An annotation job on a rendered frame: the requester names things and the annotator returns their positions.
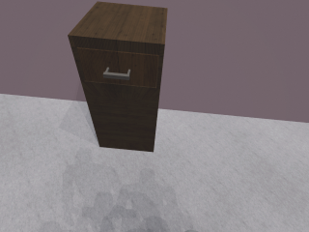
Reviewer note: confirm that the handle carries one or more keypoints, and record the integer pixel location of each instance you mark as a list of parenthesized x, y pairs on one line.
[(116, 75)]

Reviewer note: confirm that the drawer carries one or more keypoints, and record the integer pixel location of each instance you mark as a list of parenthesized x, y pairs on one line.
[(143, 66)]

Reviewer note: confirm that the cabinet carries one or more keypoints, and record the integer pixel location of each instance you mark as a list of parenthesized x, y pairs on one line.
[(124, 116)]

